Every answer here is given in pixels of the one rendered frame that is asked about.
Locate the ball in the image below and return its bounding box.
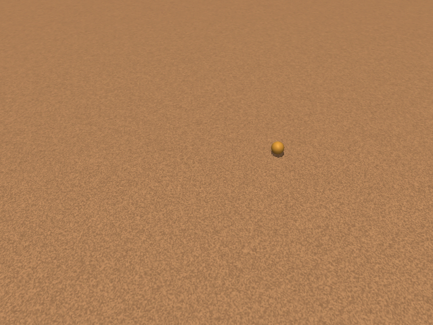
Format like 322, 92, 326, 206
271, 142, 284, 154

